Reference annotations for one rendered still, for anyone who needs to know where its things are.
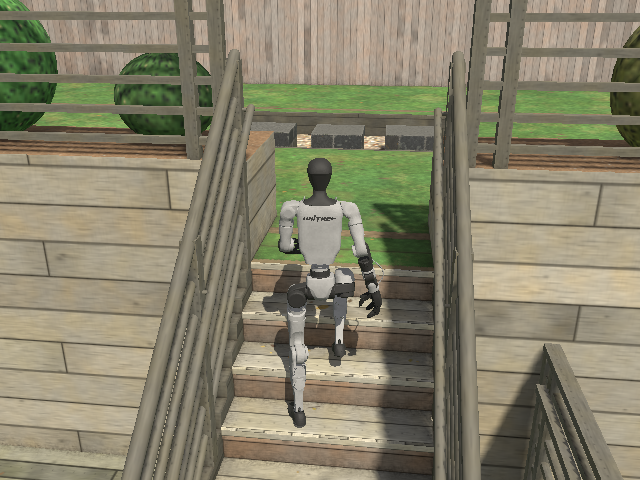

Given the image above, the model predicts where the left robot hand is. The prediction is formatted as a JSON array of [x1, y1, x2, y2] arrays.
[[285, 238, 301, 254]]

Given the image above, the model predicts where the robot left thigh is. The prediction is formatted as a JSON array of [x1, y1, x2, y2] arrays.
[[287, 282, 309, 364]]

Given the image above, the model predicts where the right robot hand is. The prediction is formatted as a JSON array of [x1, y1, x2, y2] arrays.
[[359, 290, 382, 318]]

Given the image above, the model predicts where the robot right forearm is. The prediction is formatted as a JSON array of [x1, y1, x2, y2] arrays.
[[358, 242, 379, 293]]

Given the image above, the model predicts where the humanoid robot torso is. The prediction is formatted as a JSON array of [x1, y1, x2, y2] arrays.
[[296, 196, 343, 301]]

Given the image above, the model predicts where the right robot upper arm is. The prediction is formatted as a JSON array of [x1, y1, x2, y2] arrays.
[[340, 201, 368, 258]]

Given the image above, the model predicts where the left robot upper arm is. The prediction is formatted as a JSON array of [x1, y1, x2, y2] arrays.
[[279, 200, 299, 252]]

